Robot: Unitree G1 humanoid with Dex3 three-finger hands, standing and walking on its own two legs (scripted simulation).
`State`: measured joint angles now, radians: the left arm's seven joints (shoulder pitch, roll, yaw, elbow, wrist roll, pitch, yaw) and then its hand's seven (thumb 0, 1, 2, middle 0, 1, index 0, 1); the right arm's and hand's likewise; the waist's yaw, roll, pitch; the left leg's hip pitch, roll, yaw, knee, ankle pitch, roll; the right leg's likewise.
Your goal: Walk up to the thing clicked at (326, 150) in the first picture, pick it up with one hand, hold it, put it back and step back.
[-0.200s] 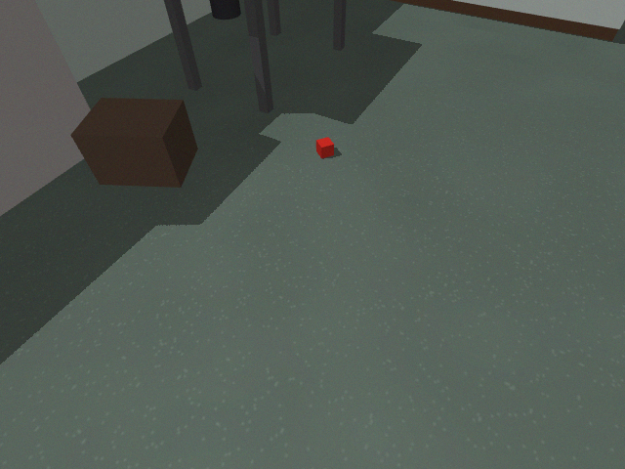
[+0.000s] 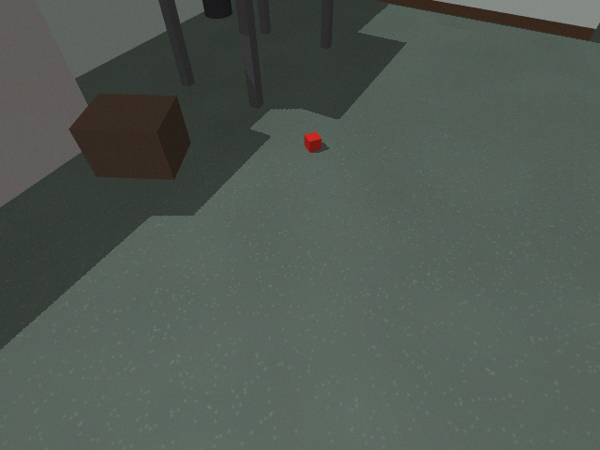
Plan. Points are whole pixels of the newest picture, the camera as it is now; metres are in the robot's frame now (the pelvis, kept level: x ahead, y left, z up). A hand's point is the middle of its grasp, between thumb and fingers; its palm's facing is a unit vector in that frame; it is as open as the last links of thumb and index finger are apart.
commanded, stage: stand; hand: left
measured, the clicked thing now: (312, 142) +1.70 -0.03 -0.75
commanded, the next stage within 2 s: walk up in 0.92 s
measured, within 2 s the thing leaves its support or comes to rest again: neither
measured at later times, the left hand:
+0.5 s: hand out of the picture +0.07 +0.25 -0.16, palm faces -0.03 -0.94 -0.34, open 7.4 cm
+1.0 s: hand out of the picture +0.09 +0.25 -0.15, palm faces -0.04 -0.94 -0.33, open 7.4 cm
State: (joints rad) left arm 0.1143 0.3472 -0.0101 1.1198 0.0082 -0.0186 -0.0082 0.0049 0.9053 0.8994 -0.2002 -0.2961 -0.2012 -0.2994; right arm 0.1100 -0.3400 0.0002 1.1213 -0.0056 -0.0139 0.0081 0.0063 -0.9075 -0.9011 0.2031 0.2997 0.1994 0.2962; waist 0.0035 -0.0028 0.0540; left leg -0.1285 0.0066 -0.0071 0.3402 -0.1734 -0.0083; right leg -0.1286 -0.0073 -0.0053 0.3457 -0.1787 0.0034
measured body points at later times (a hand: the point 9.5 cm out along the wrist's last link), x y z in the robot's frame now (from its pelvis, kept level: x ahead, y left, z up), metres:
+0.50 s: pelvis +0.00 +0.00 +0.00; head +0.02 +0.00 +0.45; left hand +0.07 +0.30 -0.13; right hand +0.08 -0.30 -0.14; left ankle +0.01 +0.12 -0.75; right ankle +0.01 -0.12 -0.75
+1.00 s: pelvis +0.02 +0.00 +0.00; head +0.02 -0.01 +0.45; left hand +0.09 +0.30 -0.13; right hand +0.09 -0.31 -0.13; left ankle +0.01 +0.12 -0.74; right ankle +0.00 -0.12 -0.74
